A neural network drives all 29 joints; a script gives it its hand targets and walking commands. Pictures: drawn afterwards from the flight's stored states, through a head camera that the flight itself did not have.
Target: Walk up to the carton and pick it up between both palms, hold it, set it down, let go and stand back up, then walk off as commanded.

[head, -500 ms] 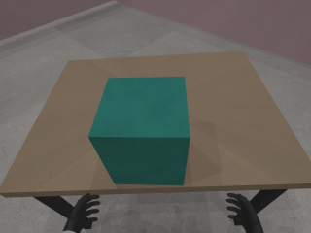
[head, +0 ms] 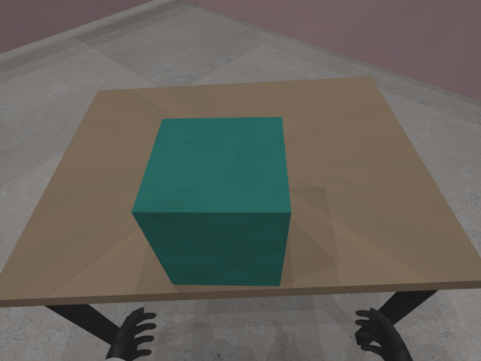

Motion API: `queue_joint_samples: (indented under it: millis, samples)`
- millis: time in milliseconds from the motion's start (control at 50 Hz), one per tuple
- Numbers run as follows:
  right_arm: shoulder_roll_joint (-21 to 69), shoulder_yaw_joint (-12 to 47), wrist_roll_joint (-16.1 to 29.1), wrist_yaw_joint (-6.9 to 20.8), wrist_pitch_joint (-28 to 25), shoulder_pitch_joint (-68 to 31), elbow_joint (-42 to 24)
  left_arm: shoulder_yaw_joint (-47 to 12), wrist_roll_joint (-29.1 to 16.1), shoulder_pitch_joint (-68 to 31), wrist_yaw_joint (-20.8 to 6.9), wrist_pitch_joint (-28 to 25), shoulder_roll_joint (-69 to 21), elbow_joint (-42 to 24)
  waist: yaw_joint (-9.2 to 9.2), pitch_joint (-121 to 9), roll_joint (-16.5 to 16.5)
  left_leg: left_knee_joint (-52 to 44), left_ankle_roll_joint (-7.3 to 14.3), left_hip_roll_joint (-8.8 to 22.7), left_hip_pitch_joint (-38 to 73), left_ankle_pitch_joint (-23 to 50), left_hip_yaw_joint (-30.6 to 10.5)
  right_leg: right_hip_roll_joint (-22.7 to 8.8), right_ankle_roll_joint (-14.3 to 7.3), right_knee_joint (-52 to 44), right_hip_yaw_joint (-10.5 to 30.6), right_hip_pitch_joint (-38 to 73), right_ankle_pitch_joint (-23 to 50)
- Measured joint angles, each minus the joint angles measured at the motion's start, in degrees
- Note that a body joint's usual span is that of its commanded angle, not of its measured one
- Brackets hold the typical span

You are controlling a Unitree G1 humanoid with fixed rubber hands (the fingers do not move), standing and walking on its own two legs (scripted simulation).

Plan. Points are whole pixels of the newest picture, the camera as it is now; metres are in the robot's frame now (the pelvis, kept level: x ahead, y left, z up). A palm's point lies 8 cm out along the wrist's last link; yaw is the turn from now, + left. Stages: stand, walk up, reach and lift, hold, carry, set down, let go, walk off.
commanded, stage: let go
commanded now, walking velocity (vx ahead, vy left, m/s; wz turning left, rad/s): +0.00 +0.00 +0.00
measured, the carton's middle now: (223, 206) +0.37 +0.07 +0.04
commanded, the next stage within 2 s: stand in 0.26 s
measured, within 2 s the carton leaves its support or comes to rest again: neither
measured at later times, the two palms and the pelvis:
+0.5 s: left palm out of the picture +0.10 +0.30 -0.08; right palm out of the picture +0.10 -0.30 -0.10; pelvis -0.01 +0.00 -0.01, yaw +2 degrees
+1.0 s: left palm out of the picture +0.03 +0.32 -0.10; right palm out of the picture +0.05 -0.29 -0.11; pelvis -0.04 +0.01 +0.00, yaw +2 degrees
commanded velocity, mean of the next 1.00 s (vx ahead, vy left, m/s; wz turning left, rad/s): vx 0.00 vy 0.00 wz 0.00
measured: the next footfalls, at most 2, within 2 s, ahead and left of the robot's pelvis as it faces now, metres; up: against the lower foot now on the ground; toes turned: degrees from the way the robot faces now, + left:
none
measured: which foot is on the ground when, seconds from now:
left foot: down 0.00-1.00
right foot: down 0.00-1.00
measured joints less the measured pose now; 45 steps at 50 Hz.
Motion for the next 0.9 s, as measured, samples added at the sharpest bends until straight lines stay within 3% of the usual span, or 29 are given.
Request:
queue_joint_samples:
  millis: [280, 400, 500, 900]
  samples:
    - [-1.02, -1.16, -1.11, 0.86, 1.64, -1.66, 1.39, -0.76, 0.62, -2.36, 0.8, 1.88, -0.94, 2.15, -0.36, -0.75, -0.25, 0.1, 0.11, -0.09, 0.28, 0.32, -0.04, -0.08, -0.06, 0.35, -0.04, 0.18, 0.17]
    - [-6.7, -1.49, -1.63, -0.09, 9.1, -0.05, 3.31, -0.16, 2.5, -1.02, 0.15, -5.16, 3.16, 6.49, -0.24, -2.58, 0.01, 4.63, 0.47, -0.22, -3.94, -1.42, -1.26, -0.27, 0.1, 4.06, -1.19, -3.15, -1.58]
    - [-11.06, -3.28, -1.08, 0.01, 11.65, 2.21, 5.32, 1.8, 2.65, 1.74, 0.09, -6.51, 7.47, 9.79, -0.36, -2.91, 0.38, 6.09, 0.68, -0.5, -4.66, -2.05, -1.88, -0.56, 0.2, 5.15, -1.78, -3.43, -2.24]
    - [-11.82, -0.32, -0.5, 1.19, 12.4, 0.06, 10.93, -1.46, 1.59, 1.28, 0.08, -6.91, 9.39, 18.24, -0.82, -1.97, 0.2, 4.18, 1.36, -1.51, -4.34, 1.1, -2.15, -1.51, 0.86, 3.49, -2.05, -3.01, 0.6]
